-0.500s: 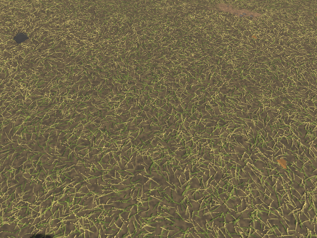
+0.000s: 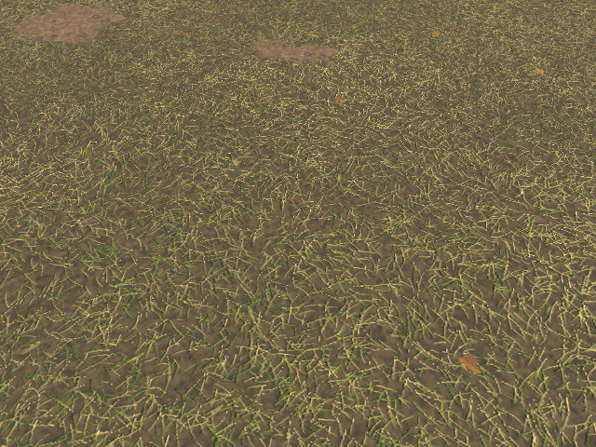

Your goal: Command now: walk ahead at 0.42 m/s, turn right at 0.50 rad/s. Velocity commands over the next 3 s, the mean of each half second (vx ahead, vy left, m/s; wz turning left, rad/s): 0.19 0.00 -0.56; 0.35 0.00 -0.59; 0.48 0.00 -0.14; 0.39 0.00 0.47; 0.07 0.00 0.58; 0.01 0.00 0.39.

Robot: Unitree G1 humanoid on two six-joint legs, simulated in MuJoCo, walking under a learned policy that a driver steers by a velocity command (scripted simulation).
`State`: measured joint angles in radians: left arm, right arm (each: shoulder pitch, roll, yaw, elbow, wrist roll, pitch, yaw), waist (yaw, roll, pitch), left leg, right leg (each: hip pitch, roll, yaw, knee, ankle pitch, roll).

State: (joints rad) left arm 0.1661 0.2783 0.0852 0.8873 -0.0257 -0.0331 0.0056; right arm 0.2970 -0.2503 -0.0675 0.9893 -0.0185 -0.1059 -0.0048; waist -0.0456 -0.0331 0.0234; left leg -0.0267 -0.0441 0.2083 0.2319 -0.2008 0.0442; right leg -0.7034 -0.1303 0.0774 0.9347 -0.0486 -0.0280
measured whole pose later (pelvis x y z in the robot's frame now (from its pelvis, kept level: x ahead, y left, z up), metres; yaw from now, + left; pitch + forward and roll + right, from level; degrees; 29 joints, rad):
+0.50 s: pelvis +0.18 -0.05 -0.01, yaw -17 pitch +3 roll +2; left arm 0.18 0.29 0.08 0.72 -0.01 0.00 0.02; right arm 0.06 -0.31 -0.07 0.80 -0.01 -0.01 -0.05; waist 0.03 0.02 0.05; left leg -0.62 0.04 -0.12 0.96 -0.31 -0.08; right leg -0.39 0.11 0.09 0.44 -0.10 -0.10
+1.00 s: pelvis +0.34 -0.07 +0.00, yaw -35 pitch +2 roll +0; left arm 0.19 0.31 0.08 0.64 -0.02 -0.01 -0.02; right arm 0.36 -0.26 -0.06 0.83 -0.01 -0.08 -0.02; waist -0.08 -0.05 -0.01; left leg -0.03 0.03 0.10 0.28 -0.29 -0.01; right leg -0.73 -0.06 0.07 0.96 -0.10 0.02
